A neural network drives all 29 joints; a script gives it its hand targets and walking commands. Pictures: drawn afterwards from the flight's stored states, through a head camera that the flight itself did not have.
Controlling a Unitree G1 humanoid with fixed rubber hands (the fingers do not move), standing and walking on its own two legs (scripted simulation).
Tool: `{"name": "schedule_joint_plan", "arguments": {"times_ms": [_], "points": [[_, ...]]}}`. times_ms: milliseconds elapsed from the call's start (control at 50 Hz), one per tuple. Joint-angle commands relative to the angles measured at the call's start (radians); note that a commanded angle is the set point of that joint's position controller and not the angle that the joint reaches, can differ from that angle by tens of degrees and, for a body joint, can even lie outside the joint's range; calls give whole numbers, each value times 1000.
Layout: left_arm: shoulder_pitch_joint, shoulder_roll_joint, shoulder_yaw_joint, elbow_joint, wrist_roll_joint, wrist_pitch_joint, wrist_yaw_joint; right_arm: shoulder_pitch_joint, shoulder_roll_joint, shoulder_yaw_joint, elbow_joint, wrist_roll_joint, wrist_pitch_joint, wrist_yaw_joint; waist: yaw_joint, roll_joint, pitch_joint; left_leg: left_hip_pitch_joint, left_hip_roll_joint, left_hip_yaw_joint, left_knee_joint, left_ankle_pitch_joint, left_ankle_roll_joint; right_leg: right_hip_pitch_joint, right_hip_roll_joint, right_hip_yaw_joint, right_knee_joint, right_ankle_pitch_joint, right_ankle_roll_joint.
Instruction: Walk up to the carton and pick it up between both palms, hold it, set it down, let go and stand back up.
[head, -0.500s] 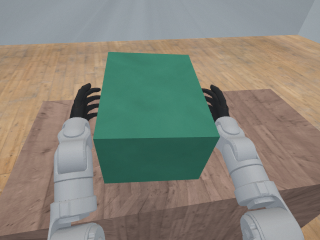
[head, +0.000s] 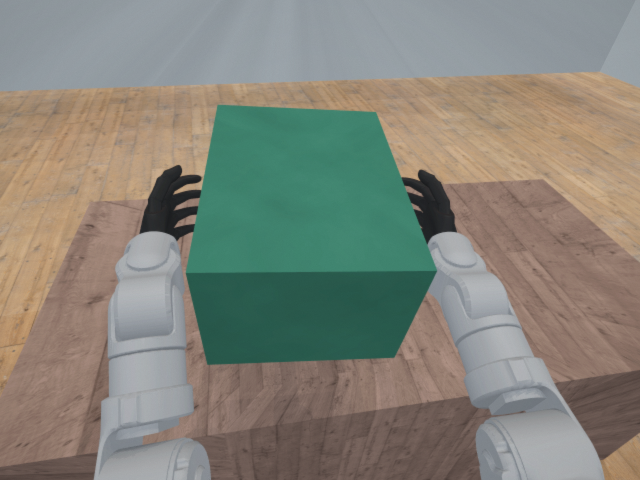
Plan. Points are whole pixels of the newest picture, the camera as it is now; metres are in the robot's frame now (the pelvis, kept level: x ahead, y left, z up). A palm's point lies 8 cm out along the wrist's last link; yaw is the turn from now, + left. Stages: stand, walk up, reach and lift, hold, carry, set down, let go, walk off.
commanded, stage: hold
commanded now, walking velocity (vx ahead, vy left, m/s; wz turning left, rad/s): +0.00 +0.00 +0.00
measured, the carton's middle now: (301, 224) +0.42 +0.01 +0.15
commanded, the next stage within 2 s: none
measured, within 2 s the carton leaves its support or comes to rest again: neither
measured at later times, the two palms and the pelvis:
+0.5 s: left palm (160, 236) +0.35 +0.17 +0.19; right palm (436, 236) +0.36 -0.16 +0.18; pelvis +0.00 +0.00 +0.00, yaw +0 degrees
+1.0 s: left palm (161, 236) +0.35 +0.17 +0.19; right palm (437, 236) +0.35 -0.16 +0.18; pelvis +0.00 +0.00 +0.00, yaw +0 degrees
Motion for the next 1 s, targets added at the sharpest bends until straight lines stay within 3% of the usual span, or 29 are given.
{"name": "schedule_joint_plan", "arguments": {"times_ms": [0,240,480,980], "points": [[-623,-542,-502,-92,-134,-53,-128,-738,570,376,-301,72,-65,95,-13,80,-363,115,-54,69,-17,209,-23,49,42,-37,-27,153,40],[-592,-541,-520,-128,-133,-44,-124,-710,553,387,-320,82,-65,93,-17,98,-360,133,-51,66,-6,253,-34,49,47,-42,-24,170,36],[-597,-540,-514,-113,-131,-40,-119,-726,551,376,-320,67,-68,103,-11,85,-352,122,-48,69,-21,198,-23,30,44,-40,-32,117,33],[-579,-527,-500,-120,-123,-39,-132,-702,562,389,-326,66,-67,93,-10,71,-339,114,-55,73,-23,197,-15,59,41,-41,-27,164,42]]}}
